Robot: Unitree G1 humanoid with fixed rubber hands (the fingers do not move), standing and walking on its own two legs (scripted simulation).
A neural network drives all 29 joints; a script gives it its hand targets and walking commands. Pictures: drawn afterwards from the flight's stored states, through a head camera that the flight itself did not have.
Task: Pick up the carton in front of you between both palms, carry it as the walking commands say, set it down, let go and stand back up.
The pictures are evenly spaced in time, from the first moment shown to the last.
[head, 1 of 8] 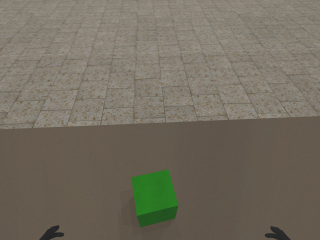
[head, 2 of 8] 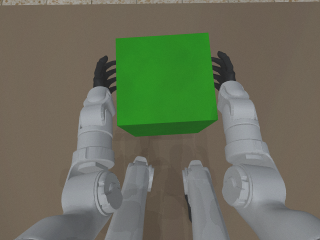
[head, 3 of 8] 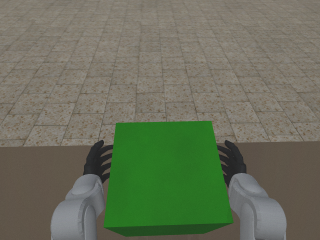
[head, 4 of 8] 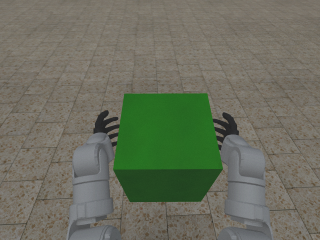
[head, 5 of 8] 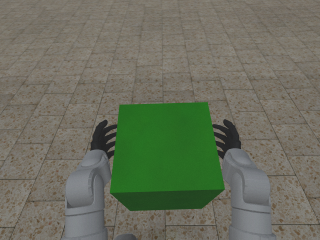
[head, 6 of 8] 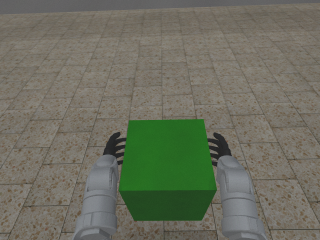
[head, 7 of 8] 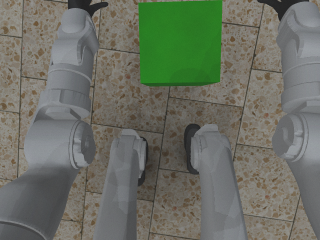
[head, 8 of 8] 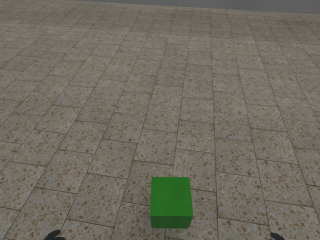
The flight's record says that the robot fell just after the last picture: no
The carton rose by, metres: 0.69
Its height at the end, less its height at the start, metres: -0.11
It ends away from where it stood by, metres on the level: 2.92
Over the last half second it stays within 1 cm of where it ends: yes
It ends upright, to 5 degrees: yes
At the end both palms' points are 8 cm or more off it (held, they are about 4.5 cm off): yes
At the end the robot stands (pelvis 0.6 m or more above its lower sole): yes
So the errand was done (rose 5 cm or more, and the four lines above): yes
